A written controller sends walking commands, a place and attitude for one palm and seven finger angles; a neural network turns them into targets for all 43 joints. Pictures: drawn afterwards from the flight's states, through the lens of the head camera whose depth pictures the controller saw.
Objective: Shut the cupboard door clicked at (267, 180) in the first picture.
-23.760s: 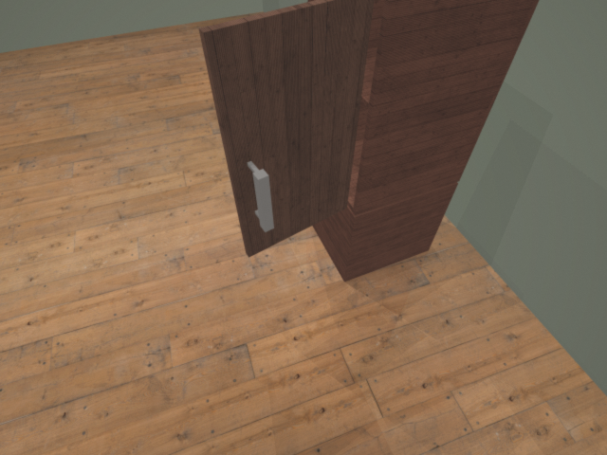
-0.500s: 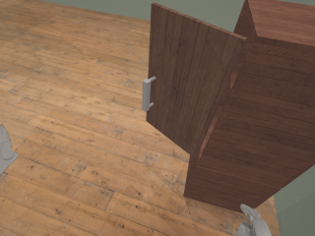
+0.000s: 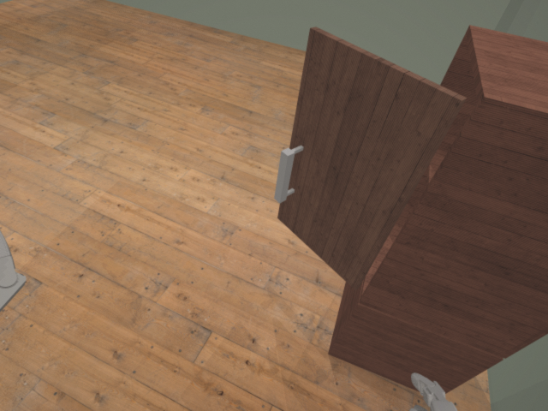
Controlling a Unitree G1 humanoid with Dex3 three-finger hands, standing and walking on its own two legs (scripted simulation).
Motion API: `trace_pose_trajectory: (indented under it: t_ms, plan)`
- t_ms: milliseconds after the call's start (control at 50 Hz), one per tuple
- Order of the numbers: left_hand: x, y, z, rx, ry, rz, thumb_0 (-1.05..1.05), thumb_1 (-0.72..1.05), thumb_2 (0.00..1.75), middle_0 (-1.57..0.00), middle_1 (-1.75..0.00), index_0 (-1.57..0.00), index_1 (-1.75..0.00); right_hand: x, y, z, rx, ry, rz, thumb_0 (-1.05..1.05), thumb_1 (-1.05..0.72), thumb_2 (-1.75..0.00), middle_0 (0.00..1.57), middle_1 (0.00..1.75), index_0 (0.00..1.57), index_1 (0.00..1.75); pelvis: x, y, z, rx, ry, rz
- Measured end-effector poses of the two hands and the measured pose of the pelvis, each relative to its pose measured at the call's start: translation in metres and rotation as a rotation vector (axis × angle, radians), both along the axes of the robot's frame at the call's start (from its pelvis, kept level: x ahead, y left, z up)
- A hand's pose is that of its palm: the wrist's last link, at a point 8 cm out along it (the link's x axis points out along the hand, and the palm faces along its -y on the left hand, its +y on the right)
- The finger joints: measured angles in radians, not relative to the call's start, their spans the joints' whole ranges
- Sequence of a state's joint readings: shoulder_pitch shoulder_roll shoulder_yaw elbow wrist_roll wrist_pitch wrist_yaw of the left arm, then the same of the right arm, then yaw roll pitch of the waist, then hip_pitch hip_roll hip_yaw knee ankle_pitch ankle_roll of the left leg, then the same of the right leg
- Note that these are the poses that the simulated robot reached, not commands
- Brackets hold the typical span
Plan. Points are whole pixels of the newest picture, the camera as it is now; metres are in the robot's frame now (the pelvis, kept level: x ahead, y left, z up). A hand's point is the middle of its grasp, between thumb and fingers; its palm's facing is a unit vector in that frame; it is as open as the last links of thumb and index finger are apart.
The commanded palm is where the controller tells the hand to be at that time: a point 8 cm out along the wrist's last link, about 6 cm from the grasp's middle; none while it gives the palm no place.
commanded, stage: step back with the hand held close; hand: left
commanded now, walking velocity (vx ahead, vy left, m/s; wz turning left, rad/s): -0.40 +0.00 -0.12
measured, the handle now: (289, 174) +0.73 +0.01 -0.11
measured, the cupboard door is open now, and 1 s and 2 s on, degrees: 61 61 61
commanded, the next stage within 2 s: stop stepping back and stand still in 0.28 s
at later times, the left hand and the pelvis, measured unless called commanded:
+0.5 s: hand out of the picture +0.04 +0.23 +0.18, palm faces +0.47 -0.81 -0.35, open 7.4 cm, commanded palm +0.00 +0.26 +0.18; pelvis -0.16 -0.03 +0.00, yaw -4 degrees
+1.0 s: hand out of the picture -0.02 +0.26 +0.16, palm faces +0.49 -0.80 -0.34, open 7.4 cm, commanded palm -0.07 +0.30 +0.18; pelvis -0.22 +0.00 -0.01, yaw -1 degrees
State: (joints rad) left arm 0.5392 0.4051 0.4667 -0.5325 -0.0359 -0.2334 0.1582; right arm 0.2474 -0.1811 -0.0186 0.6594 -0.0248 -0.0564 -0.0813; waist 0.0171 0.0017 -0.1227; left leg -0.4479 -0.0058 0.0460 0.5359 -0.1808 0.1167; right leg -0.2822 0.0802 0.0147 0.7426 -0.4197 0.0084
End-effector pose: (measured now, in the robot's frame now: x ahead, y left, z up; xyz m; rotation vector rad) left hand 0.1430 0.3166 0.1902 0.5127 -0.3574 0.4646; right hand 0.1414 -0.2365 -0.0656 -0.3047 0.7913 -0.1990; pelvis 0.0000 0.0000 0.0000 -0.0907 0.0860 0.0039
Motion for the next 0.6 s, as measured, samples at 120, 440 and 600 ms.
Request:
trace_pose_trajectory:
  t_ms: [120,440,600]
  plan:
    - [0.012,-0.027,-0.011,-0.094,0.04,-0.128,0.01,0.89,0.9,-0.2,-0.3,-0.21,-0.3,0.008,0.018,0.022,0.065,-0.1,0.068,0.01,-0.91,-0.9,0.2,0.3,0.2,0.3,-0.034,-0.007,0.009,-0.003,0.028,-0.069]
    - [-0.138,-0.057,0.014,0.055,0.051,-0.136,0.01,0.88,0.9,-0.22,-0.31,-0.22,-0.3,-0.165,-0.058,0.015,-0.004,-0.011,-0.068,0.01,-0.91,-0.9,0.2,0.3,0.2,0.3,-0.148,-0.037,0.004,0.099,-0.039,-0.11]
    - [-0.158,-0.04,-0.015,-0.13,0.012,-0.039,0.01,0.89,0.9,-0.21,-0.31,-0.21,-0.3,-0.248,-0.063,-0.017,-0.047,0.073,-0.159,0.01,-0.91,-0.9,0.2,0.3,0.2,0.3,-0.185,-0.016,-0.006,0.068,-0.064,-0.019]
